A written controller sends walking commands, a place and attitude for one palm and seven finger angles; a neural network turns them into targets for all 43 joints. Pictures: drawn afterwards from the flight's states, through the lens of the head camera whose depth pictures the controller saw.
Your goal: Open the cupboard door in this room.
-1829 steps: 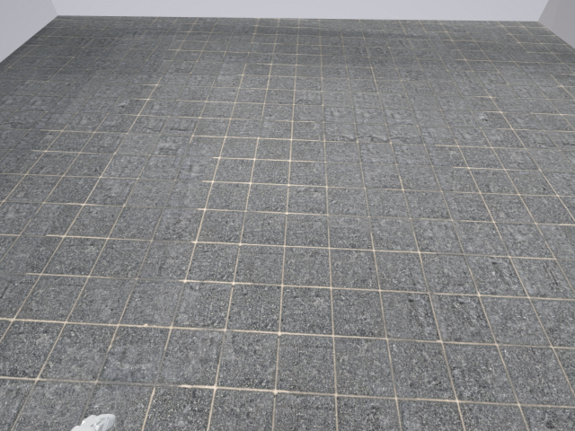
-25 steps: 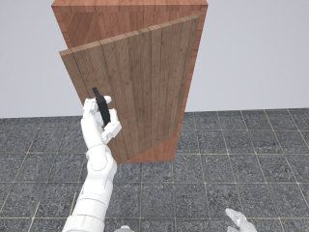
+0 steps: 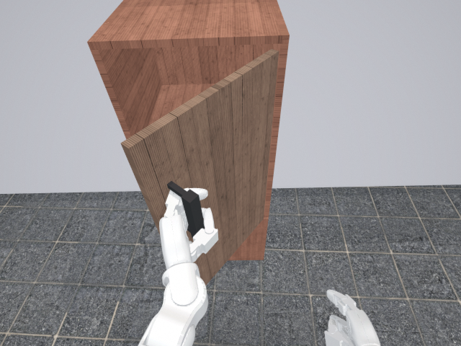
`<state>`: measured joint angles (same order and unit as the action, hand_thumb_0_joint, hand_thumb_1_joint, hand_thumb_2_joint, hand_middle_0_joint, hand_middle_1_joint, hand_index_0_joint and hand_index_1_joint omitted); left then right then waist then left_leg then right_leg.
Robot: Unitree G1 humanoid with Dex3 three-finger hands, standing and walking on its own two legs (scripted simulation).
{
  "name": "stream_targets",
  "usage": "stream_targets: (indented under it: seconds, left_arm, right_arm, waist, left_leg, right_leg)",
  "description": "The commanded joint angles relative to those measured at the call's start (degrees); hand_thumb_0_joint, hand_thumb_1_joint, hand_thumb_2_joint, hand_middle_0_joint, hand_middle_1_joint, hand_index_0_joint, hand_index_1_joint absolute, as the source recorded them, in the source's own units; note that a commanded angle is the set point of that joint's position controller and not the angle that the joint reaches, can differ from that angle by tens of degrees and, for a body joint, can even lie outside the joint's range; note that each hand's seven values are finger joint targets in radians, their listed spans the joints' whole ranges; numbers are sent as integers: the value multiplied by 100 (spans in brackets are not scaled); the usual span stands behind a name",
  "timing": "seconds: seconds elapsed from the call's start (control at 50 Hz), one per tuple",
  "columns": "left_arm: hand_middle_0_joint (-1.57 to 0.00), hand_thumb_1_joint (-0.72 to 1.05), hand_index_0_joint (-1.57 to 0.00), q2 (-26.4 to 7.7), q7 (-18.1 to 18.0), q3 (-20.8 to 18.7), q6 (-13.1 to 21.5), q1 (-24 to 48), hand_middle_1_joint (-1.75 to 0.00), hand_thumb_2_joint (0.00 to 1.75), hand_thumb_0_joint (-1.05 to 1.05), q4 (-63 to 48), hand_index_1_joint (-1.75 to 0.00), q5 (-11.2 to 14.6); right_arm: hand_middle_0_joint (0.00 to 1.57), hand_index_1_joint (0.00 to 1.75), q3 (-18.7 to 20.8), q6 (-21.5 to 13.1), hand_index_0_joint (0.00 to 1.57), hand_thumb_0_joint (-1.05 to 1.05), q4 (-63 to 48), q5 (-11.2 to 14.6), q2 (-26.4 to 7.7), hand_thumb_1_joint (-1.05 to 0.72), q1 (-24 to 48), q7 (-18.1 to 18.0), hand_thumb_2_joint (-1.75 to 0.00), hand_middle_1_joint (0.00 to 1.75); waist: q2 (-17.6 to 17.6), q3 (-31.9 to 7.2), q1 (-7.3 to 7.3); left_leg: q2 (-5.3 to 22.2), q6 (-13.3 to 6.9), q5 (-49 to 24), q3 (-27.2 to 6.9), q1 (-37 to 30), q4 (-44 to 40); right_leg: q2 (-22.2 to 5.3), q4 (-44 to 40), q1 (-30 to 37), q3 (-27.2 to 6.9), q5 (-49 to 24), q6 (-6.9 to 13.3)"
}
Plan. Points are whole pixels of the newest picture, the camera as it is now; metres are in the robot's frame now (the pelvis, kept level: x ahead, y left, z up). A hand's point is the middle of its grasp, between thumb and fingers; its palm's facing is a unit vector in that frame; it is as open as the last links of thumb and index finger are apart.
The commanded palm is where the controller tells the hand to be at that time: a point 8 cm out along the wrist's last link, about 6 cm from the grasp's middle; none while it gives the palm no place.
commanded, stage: open thumb and fingers to let go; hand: left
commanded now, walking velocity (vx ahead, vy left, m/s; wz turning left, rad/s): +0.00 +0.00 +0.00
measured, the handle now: (187, 212) +0.34 +0.09 +0.07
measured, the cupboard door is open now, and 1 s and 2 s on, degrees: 51 46 49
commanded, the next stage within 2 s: slide the hand sideways off the handle in 0.76 s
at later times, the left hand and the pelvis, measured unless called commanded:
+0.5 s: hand (197, 224) +0.31 +0.07 +0.07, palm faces +0.37 -0.93 -0.01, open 13.1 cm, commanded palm +0.27 +0.10 +0.07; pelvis -0.01 +0.00 +0.00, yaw +0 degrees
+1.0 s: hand (193, 235) +0.29 +0.07 +0.07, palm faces -0.02 -1.00 -0.04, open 15.9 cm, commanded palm +0.28 +0.10 +0.07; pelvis -0.02 +0.04 -0.01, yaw +0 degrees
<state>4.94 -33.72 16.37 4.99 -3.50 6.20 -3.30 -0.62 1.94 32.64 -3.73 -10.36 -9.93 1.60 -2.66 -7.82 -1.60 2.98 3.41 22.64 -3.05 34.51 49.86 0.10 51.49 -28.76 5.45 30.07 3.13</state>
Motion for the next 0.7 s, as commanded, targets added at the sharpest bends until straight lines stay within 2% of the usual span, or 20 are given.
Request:
stream_targets:
  seconds: [0.0,0.02,0.08,0.1,0.14,0.18,0.2,0.22,0.24,0.32,0.34,0.36,0.38,0.42,0.52,0.54,0.58,0.64,0.68]
  left_arm:
    - [-38,62,-38,786,-304,-549,477,1364,-132,78,0,-1114,-132,-113]
    - [-38,55,-38,976,-260,-373,494,1271,-131,75,0,-1078,-131,-140]
    - [-36,34,-36,955,-139,-218,642,1272,-129,66,0,-1255,-129,-229]
    - [-35,27,-35,976,-72,-140,652,1230,-128,63,0,-1120,-128,-247]
    - [-35,13,-35,872,-18,-197,726,1395,-127,57,0,-1141,-127,-216]
    - [-33,-1,-33,796,11,-263,780,1332,-125,51,0,-1195,-125,-169]
    - [-33,-8,-33,668,28,-369,786,1205,-124,48,0,-1110,-124,-173]
    - [-32,-15,-32,708,38,-358,794,1192,-124,45,0,-1117,-124,-149]
    - [-32,-22,-32,722,27,-340,802,1443,-123,42,0,-1062,-123,-138]
    - [-30,-50,-30,674,-25,-438,863,1531,-120,30,0,-879,-120,-149]
    - [-30,-50,-30,658,-41,-447,886,1743,-120,30,0,-857,-120,-149]
    - [-30,-50,-30,677,-60,-448,926,1853,-120,30,0,-910,-120,-155]
    - [-29,-50,-29,743,-77,-391,945,1784,-115,30,0,-907,-115,-183]
    - [-27,-50,-27,799,-82,-341,916,1702,-105,30,0,-755,-105,-214]
    - [-23,-50,-23,825,-161,-354,882,1989,-80,30,0,-604,-80,-201]
    - [-22,-50,-22,916,-185,-263,880,2175,-75,30,0,-643,-75,-216]
    - [-21,-50,-21,948,-223,-277,847,2192,-65,30,0,-488,-65,-218]
    - [-18,-50,-18,1057,-256,-211,799,2310,-50,30,0,-456,-50,-236]
    - [-17,-50,-17,1080,-273,-224,749,2142,-40,30,0,-435,-40,-227]
  right_arm:
    - [20,30,191,-319,20,0,-769,-41,-349,-90,691,-75,-90,30]
    - [20,30,187,-345,20,0,-775,-36,-342,-90,664,-53,-90,30]
    - [20,30,254,-374,20,0,-777,-28,-402,-90,481,-38,-90,30]
    - [20,30,261,-390,20,0,-773,-29,-417,-90,449,-43,-90,30]
    - [20,30,276,-400,20,0,-757,-15,-463,-90,409,-51,-90,30]
    - [20,30,283,-395,20,0,-780,-11,-469,-90,379,-66,-90,30]
    - [20,30,289,-385,20,0,-782,-8,-468,-90,370,-81,-90,30]
    - [20,30,276,-372,20,0,-794,-4,-466,-90,403,-87,-90,30]
    - [20,30,257,-363,20,0,-773,2,-469,-90,403,-99,-90,30]
    - [20,30,257,-355,20,0,-753,-12,-469,-90,421,-124,-90,30]
    - [20,30,257,-352,20,0,-726,-10,-476,-90,438,-137,-90,30]
    - [20,30,274,-357,20,0,-713,-9,-472,-90,422,-139,-90,30]
    - [20,30,290,-367,20,0,-716,-13,-468,-90,424,-131,-90,30]
    - [20,30,283,-373,20,0,-721,-11,-469,-90,402,-121,-90,30]
    - [20,30,288,-371,20,0,-702,-12,-483,-90,430,-120,-90,30]
    - [20,30,280,-369,20,0,-693,-5,-478,-90,448,-113,-90,30]
    - [20,30,280,-382,20,0,-680,-12,-481,-90,454,-105,-90,30]
    - [20,30,288,-371,20,0,-681,-17,-473,-90,453,-79,-90,30]
    - [20,30,284,-354,20,0,-709,-14,-463,-90,462,-56,-90,30]
  waist:
    - [1028,-1100,172]
    - [980,-1095,141]
    - [842,-1243,56]
    - [1039,-1152,-16]
    - [1012,-1124,-43]
    - [941,-1250,17]
    - [1056,-1207,33]
    - [960,-1235,47]
    - [959,-1093,-12]
    - [969,-1096,43]
    - [1016,-1062,-13]
    - [954,-1109,-1]
    - [825,-1235,26]
    - [882,-1168,11]
    - [879,-1155,17]
    - [754,-1183,-12]
    - [827,-1160,-11]
    - [755,-1277,7]
    - [664,-1309,68]
  left_leg:
    - [-419,-318,-1186,220,-545,-103]
    - [-430,-328,-1228,249,-562,-104]
    - [-409,-338,-1362,247,-599,-56]
    - [-391,-365,-1343,206,-527,-49]
    - [-397,-365,-1211,213,-499,-51]
    - [-411,-362,-1236,209,-494,-54]
    - [-402,-362,-1231,198,-428,-69]
    - [-409,-361,-1204,217,-434,-74]
    - [-407,-370,-1127,214,-423,-74]
    - [-402,-373,-1050,201,-388,-97]
    - [-395,-377,-1014,206,-385,-79]
    - [-388,-376,-1036,211,-429,-80]
    - [-386,-380,-1095,234,-504,-79]
    - [-371,-385,-1124,235,-483,-93]
    - [-364,-384,-1059,252,-495,-108]
    - [-362,-388,-1080,255,-541,-105]
    - [-354,-387,-1065,259,-543,-96]
    - [-344,-384,-1178,253,-603,-110]
    - [-335,-369,-1244,265,-641,-130]
  right_leg:
    - [-291,-1103,291,-585,-2964,-416]
    - [-301,-1078,277,-585,-3175,-439]
    - [-315,-960,292,-582,-3509,-451]
    - [-313,-962,277,-562,-3504,-452]
    - [-356,-1019,197,-643,-3377,-493]
    - [-364,-988,290,-682,-3460,-484]
    - [-371,-1024,351,-701,-3446,-486]
    - [-379,-1026,336,-729,-3407,-488]
    - [-377,-1062,221,-712,-3221,-485]
    - [-344,-1071,148,-694,-2822,-443]
    - [-347,-1089,76,-705,-2739,-451]
    - [-322,-1050,54,-669,-2687,-432]
    - [-281,-991,50,-610,-2702,-398]
    - [-250,-957,9,-532,-2670,-378]
    - [-188,-967,-101,-457,-2292,-327]
    - [-161,-924,-162,-419,-2208,-297]
    - [-134,-926,-230,-370,-2120,-285]
    - [-85,-836,-221,-287,-2136,-240]
    - [-45,-797,-194,-220,-2130,-198]
